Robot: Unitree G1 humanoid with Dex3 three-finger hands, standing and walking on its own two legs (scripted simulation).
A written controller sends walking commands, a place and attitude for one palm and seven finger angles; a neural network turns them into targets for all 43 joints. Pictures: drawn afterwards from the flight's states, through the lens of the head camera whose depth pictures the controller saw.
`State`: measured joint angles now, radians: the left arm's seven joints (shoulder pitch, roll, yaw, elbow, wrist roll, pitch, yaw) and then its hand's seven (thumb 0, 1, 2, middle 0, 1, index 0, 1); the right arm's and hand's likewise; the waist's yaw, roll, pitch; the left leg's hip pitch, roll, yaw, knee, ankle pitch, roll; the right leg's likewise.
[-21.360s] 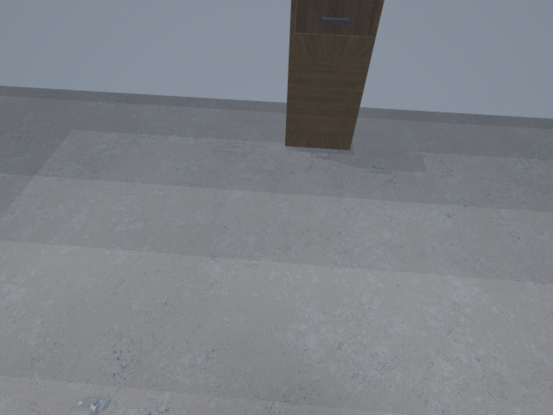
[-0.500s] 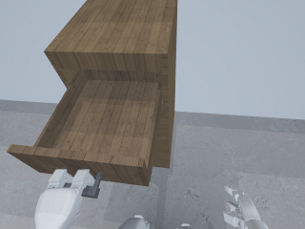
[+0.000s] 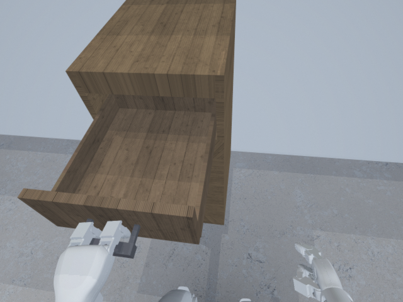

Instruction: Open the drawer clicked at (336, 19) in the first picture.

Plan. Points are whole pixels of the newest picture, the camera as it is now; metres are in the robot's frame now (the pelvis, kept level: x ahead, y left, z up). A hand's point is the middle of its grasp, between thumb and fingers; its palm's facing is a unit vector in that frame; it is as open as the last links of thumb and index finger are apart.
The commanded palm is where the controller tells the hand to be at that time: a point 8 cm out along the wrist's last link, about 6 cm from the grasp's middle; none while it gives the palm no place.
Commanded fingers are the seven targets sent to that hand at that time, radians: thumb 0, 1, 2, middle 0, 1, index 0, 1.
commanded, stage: lift the hand off the handle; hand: left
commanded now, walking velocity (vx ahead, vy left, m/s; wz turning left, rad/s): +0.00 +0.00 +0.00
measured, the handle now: (108, 236) +0.24 +0.21 +0.02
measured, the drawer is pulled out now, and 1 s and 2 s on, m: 0.30 0.30 0.30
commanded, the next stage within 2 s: draw the hand back to the body in 1.56 s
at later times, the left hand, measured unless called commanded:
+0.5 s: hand (100, 264) +0.19 +0.20 +0.02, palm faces +0.02 -0.12 -0.99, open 13.6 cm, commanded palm +0.17 +0.20 +0.08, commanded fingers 0.00 -0.50 0.30 -0.30 -1.20 -0.30 -1.20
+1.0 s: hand (84, 250) +0.19 +0.21 +0.08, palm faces +0.02 -0.15 -0.99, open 13.3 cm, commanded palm +0.17 +0.21 +0.15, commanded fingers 0.00 -0.50 0.30 -0.30 -1.20 -0.30 -1.20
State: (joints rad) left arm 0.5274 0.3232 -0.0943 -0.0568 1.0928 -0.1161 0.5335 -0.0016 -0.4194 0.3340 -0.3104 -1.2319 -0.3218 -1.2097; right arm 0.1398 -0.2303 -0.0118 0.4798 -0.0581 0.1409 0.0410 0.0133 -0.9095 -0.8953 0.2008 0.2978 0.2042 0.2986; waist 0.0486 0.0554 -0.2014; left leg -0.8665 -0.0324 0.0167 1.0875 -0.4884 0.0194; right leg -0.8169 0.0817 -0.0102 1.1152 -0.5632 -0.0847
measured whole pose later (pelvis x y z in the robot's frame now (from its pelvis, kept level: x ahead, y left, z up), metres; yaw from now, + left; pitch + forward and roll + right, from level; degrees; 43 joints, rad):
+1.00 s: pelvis +0.01 +0.02 +0.04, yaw -1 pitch +8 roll +0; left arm 0.53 0.38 -0.15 -0.26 1.01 -0.02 0.34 0.00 -0.49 0.30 -0.35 -1.21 -0.41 -1.24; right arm 0.15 -0.22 0.00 0.48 -0.03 0.14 0.05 0.01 -0.91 -0.90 0.20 0.30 0.20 0.30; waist 0.07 0.09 -0.14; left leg -0.58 -0.04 0.03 0.86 -0.41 0.04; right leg -0.53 0.08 0.02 0.87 -0.47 -0.06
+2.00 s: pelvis +0.01 +0.03 +0.06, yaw -1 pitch +3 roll -1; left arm 0.55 0.46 -0.04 -0.52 0.89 0.06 0.12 0.00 -0.49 0.30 -0.32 -1.20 -0.32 -1.20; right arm 0.17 -0.25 0.03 0.46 0.02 0.15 0.05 0.02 -0.91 -0.90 0.20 0.30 0.20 0.30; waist 0.09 0.12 -0.10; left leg -0.39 -0.04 0.03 0.68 -0.34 0.06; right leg -0.32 0.07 0.04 0.66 -0.38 -0.04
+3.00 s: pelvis +0.03 +0.03 +0.08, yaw +2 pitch -1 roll -1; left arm 0.57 0.35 0.29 -0.51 -0.08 -0.10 0.11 0.00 0.49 0.73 -0.24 -0.56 -0.24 -0.56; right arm 0.18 -0.22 0.02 0.59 0.03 -0.09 -0.07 0.02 -0.91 -0.90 0.20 0.30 0.21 0.30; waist 0.05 0.07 -0.01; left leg -0.19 -0.06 -0.02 0.48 -0.26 0.05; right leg -0.10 0.05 -0.01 0.43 -0.31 -0.03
